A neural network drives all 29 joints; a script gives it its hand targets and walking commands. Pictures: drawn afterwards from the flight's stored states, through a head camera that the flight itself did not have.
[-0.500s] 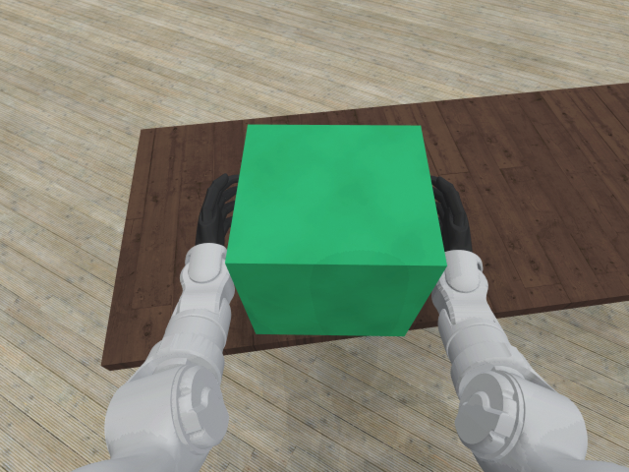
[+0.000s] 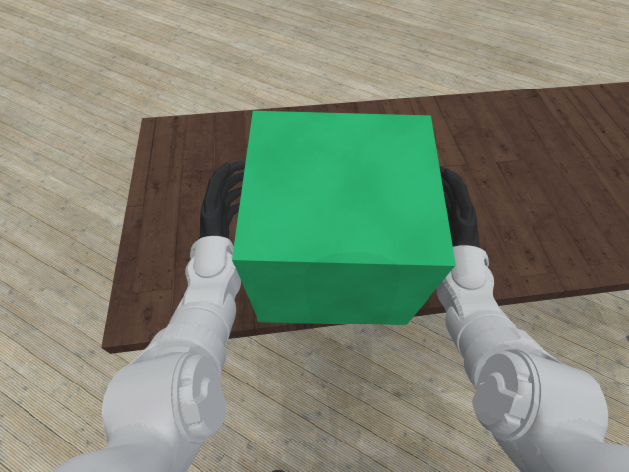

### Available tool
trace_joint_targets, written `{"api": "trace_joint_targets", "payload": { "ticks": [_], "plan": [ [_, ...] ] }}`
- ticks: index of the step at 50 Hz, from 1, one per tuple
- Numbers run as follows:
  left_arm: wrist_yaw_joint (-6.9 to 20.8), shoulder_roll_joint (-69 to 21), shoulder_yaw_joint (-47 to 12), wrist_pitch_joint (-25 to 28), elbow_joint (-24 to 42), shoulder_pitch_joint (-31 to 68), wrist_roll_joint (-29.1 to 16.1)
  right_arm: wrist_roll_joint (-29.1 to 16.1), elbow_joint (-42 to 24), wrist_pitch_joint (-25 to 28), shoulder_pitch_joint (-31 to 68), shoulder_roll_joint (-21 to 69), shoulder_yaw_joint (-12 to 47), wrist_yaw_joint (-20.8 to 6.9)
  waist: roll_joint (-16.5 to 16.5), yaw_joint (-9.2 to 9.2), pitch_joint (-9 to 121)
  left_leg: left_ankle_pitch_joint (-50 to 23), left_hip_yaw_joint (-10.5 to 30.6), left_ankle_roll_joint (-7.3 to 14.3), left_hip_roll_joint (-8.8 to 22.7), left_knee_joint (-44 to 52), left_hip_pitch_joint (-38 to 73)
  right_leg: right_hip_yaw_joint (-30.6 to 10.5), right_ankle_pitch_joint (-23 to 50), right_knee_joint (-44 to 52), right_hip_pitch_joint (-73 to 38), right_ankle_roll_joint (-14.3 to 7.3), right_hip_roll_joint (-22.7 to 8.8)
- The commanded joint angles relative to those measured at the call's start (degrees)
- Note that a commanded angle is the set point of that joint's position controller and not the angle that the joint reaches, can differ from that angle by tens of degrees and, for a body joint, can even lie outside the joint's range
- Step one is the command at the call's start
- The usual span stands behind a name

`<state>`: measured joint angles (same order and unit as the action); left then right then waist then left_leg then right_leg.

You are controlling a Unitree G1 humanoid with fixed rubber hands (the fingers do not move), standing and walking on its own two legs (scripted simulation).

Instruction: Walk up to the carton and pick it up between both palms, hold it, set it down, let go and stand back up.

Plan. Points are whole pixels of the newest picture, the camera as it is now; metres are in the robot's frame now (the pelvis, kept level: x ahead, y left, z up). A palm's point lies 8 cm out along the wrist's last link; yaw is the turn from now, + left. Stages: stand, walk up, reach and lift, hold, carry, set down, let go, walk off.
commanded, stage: reach and lift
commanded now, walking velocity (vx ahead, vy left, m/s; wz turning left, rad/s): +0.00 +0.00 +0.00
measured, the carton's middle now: (336, 228) +0.45 +0.03 +0.02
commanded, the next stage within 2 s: none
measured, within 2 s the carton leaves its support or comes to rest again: leaves its support in 0.58 s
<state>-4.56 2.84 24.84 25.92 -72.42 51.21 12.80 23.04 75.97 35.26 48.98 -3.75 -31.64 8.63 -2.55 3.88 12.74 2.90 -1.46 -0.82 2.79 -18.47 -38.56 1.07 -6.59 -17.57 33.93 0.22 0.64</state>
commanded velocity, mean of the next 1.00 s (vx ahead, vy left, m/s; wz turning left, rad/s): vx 0.00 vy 0.00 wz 0.00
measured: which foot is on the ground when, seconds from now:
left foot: down 0.00-1.00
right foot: down 0.00-1.00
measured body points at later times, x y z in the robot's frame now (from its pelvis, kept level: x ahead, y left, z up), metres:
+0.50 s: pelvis +0.01 +0.01 -0.01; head +0.07 +0.01 +0.44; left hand +0.42 +0.18 +0.04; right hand +0.44 -0.13 +0.05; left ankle +0.03 +0.13 -0.74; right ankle -0.01 -0.12 -0.74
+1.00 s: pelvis -0.01 +0.00 +0.00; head -0.04 +0.01 +0.45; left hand +0.41 +0.18 +0.16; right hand +0.41 -0.14 +0.16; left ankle +0.03 +0.13 -0.74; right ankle -0.01 -0.12 -0.74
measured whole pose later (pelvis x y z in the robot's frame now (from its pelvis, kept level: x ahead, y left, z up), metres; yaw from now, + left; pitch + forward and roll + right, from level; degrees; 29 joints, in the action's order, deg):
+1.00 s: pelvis -0.01 +0.00 +0.00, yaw +1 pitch +8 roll -1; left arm -7.6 6.8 8.3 -5.7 -57.6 49.1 -3.4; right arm -8.1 53.8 -3.3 45.6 -7.4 -2.3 11.1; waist -0.4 0.7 13.0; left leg 7.1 -0.9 -0.6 2.4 -24.7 -25.3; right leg 1.5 -11.4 -24.2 20.6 0.4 0.2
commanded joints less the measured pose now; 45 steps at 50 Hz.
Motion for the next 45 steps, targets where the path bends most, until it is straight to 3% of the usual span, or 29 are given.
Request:
{"api": "trace_joint_targets", "payload": {
  "ticks": [1, 9, 17, 21, 29, 33, 36, 38, 41, 45],
  "plan": [
    [6.4, -33.3, -15.5, 2.6, -0.1, 32.8, 3.7, 7.1, 0.8, 4.9, 36.7, 30.4, 18.1, -11.6, 2.3, 0.45, 45.3, -12.2, -6.5, -0.8, -1.2, -3.2, 23.8, 5.1, 22.4, -3.4, -16.4, 0.5, 1.9],
    [6.7, -33.7, -20.6, 3.1, -2.7, 30.9, -1.6, 0.6, 1.7, 3.5, 36.2, 30.7, 25.9, -11.4, 2.0, 0.48, 46.7, -14.9, -5.0, -0.4, -1.6, -6.1, 23.0, 4.2, 27.4, -5.7, -16.5, 1.0, 2.6],
    [7.1, -37.2, -28.4, 3.2, 1.3, 31.8, -9.0, -8.5, -7.7, -0.8, 37.3, 34.8, 36.0, -10.1, 1.3, -1.86, 48.2, -17.6, -1.5, -0.8, -2.0, -10.1, 24.2, 3.0, 32.3, -8.3, -16.7, 1.9, 3.6],
    [6.9, -39.5, -32.0, 3.1, 6.3, 32.3, -11.7, -12.9, -17.2, -3.4, 39.0, 37.5, 42.3, -9.5, 1.6, -1.96, 50.6, -19.2, -0.3, -0.7, -2.5, -11.6, 22.7, 1.7, 35.9, -10.7, -20.2, 2.8, 3.5],
    [5.0, -43.2, -40.0, 0.3, 23.6, 37.2, -15.9, -21.8, -32.3, -10.9, 37.8, 43.4, 52.4, -8.8, 3.7, -2.28, 50.8, -21.3, 2.0, -1.6, -3.0, -13.0, 26.5, 0.2, 30.7, -10.7, -19.2, 3.1, 4.1],
    [3.9, -45.3, -43.6, -3.4, 32.5, 41.0, -18.8, -25.5, -40.8, -16.5, 39.2, 45.4, 55.4, -8.4, 4.1, -2.98, 50.4, -16.6, 2.8, -1.7, -3.3, -12.6, 27.0, -1.0, 23.8, -9.9, -18.2, 2.6, 3.7],
    [3.2, -44.4, -44.8, -8.0, 40.4, 46.8, -21.2, -28.4, -42.7, -22.4, 38.8, 46.3, 55.8, -7.9, 3.5, -4.19, 47.3, -13.4, 3.1, -1.7, -3.7, -11.9, 28.3, -1.4, 17.7, -8.6, -17.0, 2.1, 3.5],
    [3.1, -43.4, -44.3, -11.8, 43.2, 47.7, -21.0, -30.1, -44.0, -26.2, 39.2, 47.1, 56.2, -7.4, 3.1, -4.01, 45.0, -11.5, 2.7, -1.2, -4.1, -11.0, 28.9, -1.7, 15.6, -7.8, -17.6, 2.4, 3.1],
    [3.2, -42.5, -42.8, -18.0, 45.7, 49.0, -20.4, -31.8, -43.6, -31.1, 40.6, 46.2, 54.1, -6.7, 2.7, -4.91, 40.9, -9.0, 3.1, -0.8, -4.3, -9.4, 31.5, -2.0, 11.7, -6.1, -17.9, 2.3, 2.6],
    [5.1, -40.6, -35.6, -25.9, 37.2, 46.6, -16.8, -31.6, -43.2, -35.8, 46.7, 43.8, 49.5, -6.1, -0.5, -3.18, 32.7, -2.9, 2.4, 0.8, -4.7, -6.0, 31.5, -2.3, 6.4, -2.9, -20.5, 2.6, 1.6]
  ]
}}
